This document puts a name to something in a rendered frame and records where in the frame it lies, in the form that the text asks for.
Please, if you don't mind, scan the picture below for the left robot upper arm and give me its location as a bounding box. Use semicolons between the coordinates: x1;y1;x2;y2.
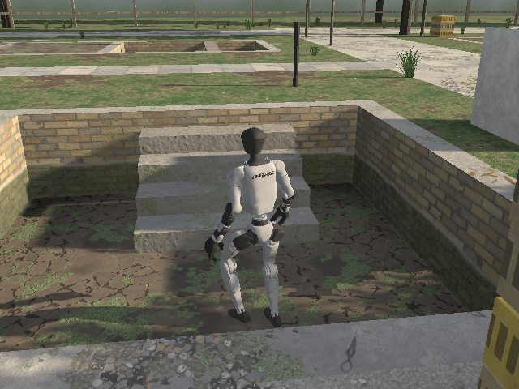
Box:
227;165;245;215

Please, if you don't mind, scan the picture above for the right robot forearm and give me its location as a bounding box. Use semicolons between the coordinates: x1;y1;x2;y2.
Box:
280;195;294;213

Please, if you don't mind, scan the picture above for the left robot hand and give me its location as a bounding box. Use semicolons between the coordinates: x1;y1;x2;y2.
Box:
204;237;224;262

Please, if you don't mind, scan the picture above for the humanoid robot head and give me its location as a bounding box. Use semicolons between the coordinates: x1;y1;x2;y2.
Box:
241;127;270;166

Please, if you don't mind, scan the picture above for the left robot forearm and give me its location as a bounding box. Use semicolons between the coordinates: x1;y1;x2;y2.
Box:
212;203;235;243

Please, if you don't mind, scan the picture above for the right robot hand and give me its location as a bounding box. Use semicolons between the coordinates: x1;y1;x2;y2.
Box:
270;207;289;226

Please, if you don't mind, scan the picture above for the robot left thigh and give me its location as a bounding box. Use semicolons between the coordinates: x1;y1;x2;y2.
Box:
220;229;254;273

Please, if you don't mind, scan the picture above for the right robot upper arm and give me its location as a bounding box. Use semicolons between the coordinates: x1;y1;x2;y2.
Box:
270;160;294;199

